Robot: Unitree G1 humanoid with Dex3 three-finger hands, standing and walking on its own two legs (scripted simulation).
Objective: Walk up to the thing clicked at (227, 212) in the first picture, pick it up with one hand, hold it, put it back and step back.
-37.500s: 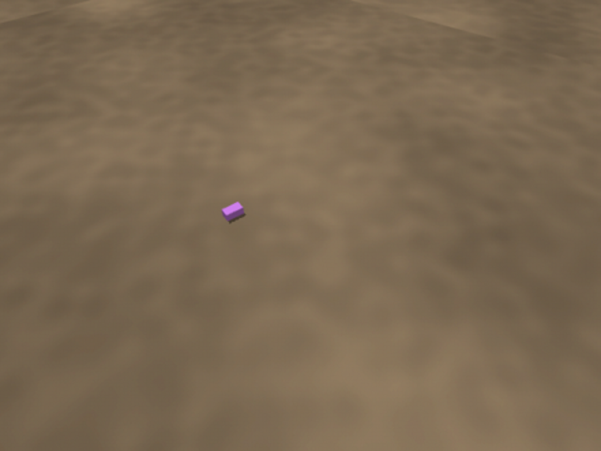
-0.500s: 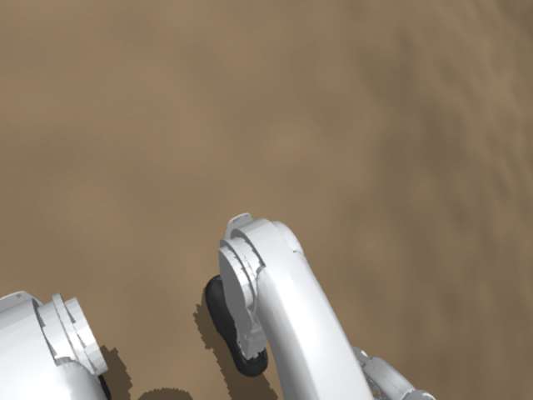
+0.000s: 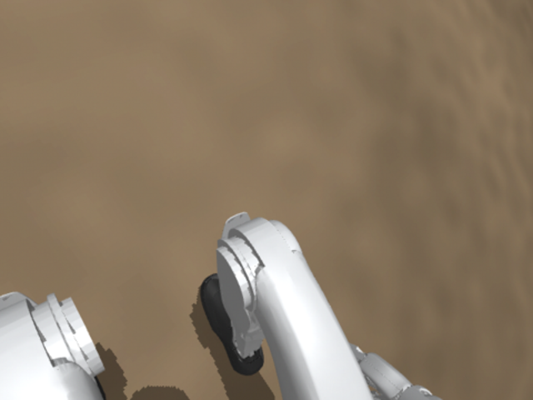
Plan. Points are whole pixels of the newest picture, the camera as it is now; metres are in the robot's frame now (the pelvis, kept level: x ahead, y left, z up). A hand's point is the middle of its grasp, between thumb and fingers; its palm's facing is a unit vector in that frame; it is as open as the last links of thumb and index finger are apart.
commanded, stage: open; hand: left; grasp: from above
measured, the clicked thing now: out of the picture +0.46 +0.34 -0.28
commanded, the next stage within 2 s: withdraw in 0.56 s
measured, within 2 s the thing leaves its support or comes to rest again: neither
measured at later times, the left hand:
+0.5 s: hand out of the picture +0.45 +0.33 -0.24, palm faces -0.44 -0.13 -0.89, open 12.2 cm
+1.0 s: hand out of the picture +0.48 +0.36 -0.17, palm faces -0.26 -0.10 -0.96, open 13.1 cm
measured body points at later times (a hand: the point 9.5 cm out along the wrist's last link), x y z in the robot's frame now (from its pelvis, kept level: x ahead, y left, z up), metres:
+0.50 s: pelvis +0.00 +0.00 +0.00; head +0.27 +0.14 +0.33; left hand +0.47 +0.33 -0.19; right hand +0.06 -0.25 -0.05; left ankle +0.06 +0.13 -0.27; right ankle +0.12 -0.13 -0.27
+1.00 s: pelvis +0.01 +0.00 +0.01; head +0.25 +0.13 +0.36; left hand +0.49 +0.36 -0.12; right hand +0.07 -0.25 -0.06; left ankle +0.06 +0.13 -0.27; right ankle +0.12 -0.13 -0.27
